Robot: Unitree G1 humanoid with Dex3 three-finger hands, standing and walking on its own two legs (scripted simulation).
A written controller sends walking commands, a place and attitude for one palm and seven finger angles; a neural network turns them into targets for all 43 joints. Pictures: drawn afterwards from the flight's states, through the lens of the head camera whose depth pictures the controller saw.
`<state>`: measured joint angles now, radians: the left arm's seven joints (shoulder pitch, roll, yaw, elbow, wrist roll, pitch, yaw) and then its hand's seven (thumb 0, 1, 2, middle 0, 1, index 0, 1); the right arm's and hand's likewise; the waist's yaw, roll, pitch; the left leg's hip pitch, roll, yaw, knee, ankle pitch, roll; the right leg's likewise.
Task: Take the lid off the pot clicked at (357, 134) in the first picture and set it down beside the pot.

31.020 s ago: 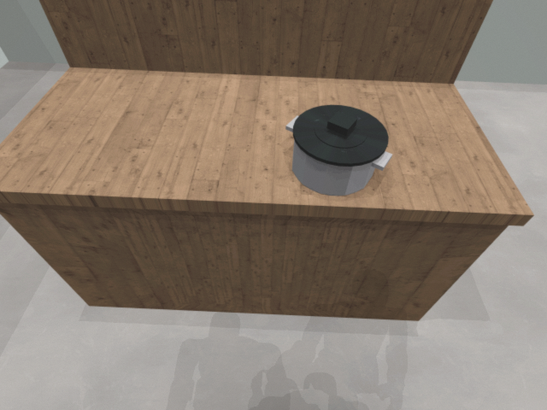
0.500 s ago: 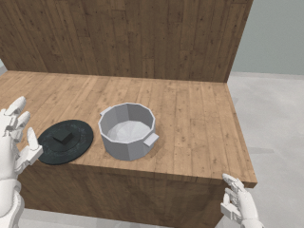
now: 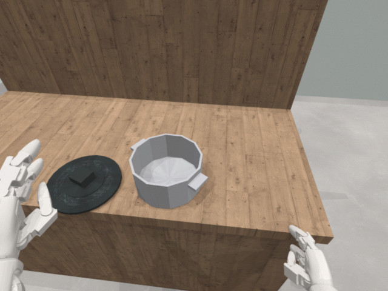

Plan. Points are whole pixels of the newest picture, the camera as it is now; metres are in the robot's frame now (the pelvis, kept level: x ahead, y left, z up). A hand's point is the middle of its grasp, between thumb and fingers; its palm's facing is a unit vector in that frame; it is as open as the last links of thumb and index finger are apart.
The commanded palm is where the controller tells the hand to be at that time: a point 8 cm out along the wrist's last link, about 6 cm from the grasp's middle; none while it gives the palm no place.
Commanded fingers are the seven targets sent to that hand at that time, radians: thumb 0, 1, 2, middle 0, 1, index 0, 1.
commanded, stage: step back with the hand held close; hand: left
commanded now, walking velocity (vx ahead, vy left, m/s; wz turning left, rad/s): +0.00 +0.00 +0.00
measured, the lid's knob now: (82, 176) +0.41 +0.37 -0.04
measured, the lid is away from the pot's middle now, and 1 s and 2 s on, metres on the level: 0.24 0.24 0.24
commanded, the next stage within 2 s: stop stepping back and stand still in 1.34 s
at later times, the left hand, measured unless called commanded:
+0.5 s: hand (43, 223) +0.17 +0.25 +0.16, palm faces +0.28 -0.83 -0.49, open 7.5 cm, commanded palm +0.12 +0.29 +0.18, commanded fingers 0.00 0.90 0.90 -0.20 -0.30 -0.20 -0.30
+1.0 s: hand (11, 258) +0.11 +0.26 +0.16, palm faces +0.27 -0.83 -0.49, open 7.5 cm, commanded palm +0.04 +0.30 +0.18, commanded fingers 0.00 0.90 0.90 -0.20 -0.30 -0.20 -0.30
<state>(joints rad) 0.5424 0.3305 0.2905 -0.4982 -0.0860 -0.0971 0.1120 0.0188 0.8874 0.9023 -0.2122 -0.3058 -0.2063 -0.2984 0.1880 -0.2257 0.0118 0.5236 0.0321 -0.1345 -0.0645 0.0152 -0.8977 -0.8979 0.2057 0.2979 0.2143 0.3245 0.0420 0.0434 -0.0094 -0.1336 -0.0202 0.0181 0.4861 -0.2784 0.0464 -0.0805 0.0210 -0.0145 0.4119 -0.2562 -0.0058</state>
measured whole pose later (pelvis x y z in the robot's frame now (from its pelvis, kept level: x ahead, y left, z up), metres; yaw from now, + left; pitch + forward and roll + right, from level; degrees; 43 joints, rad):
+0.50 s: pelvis -0.03 +0.02 -0.01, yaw -3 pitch -1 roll +0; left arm 0.65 0.43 0.40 -0.66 -0.06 -0.18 0.09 0.02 0.88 0.90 -0.22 -0.31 -0.21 -0.30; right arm 0.14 -0.19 -0.01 0.49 0.01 -0.09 -0.04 0.01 -0.90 -0.90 0.21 0.30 0.18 0.29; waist 0.05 -0.04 0.08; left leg -0.28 -0.04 0.09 0.56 -0.27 0.08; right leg -0.26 -0.04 -0.01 0.58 -0.32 0.01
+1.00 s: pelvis -0.10 +0.03 -0.01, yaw -4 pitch +1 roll -3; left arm 0.65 0.44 0.44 -0.66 -0.06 -0.23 0.14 0.02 0.88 0.90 -0.22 -0.31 -0.21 -0.30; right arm 0.20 -0.17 -0.05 0.58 0.01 -0.11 -0.05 0.01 -0.90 -0.90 0.20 0.30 0.19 0.30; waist -0.01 -0.02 0.07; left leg -0.37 0.03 0.04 0.59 -0.24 0.05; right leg -0.36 -0.03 -0.04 0.72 -0.43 0.02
